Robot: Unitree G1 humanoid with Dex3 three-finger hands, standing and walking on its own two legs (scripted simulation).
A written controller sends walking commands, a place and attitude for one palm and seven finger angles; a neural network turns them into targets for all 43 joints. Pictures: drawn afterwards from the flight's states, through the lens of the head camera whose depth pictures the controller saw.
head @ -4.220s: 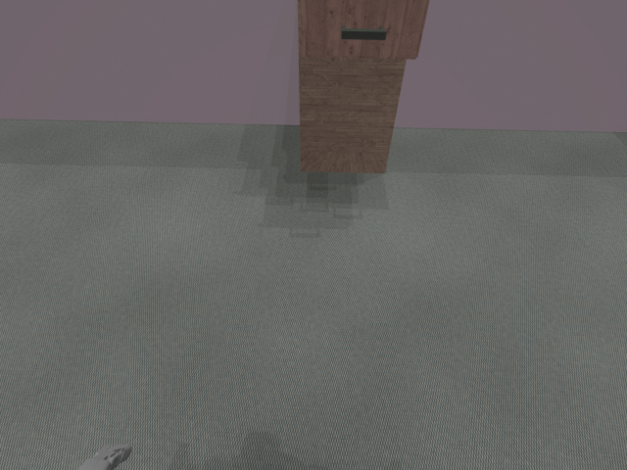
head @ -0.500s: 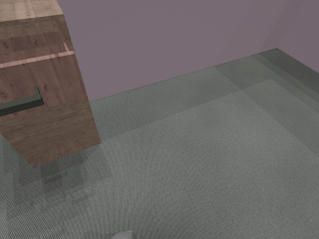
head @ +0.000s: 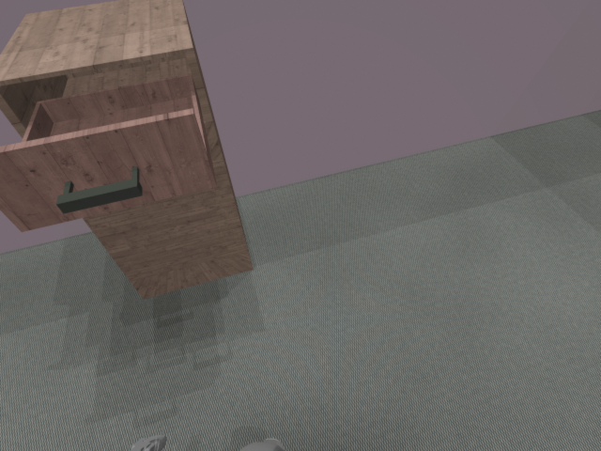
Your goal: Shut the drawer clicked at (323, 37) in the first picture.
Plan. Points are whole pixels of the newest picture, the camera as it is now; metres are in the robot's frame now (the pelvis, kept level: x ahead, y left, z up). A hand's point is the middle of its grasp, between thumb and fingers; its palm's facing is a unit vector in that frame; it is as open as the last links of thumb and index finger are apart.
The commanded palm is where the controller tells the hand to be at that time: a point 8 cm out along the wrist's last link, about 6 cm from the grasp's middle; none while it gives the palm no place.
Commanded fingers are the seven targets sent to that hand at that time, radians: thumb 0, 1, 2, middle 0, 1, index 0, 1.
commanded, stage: turn to face it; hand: left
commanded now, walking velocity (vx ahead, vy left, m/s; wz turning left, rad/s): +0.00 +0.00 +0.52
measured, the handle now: (101, 187) +0.56 +0.38 +0.04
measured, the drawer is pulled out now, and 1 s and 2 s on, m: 0.28 0.28 0.28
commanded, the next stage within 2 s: take the last steps up to it in 0.34 s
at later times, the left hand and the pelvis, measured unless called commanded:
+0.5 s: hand out of the picture -0.10 +0.22 -0.18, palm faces +0.32 -0.92 -0.24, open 7.4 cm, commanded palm none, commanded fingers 0.00 0.90 0.90 -0.20 -0.30 -0.20 -0.30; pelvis -0.03 +0.02 +0.00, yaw +14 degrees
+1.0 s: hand out of the picture +0.06 +0.20 -0.15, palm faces +0.25 -0.94 -0.25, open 7.4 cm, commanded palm none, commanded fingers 0.00 0.90 0.90 -0.20 -0.30 -0.20 -0.30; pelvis +0.03 +0.00 +0.00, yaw +16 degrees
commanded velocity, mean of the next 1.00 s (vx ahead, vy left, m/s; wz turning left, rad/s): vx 0.17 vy -0.01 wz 0.16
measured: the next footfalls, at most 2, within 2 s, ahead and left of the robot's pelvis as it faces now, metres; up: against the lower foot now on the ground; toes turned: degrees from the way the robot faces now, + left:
left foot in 0.44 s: -0.02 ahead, +0.13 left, +0.00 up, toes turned +18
right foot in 0.96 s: +0.13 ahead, -0.07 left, +0.00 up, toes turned +9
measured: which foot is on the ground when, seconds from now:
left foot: up 0.00-0.42, down 0.44-0.96, up 0.98-1.00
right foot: down 0.00-0.44, up 0.46-0.94, down 0.96-1.00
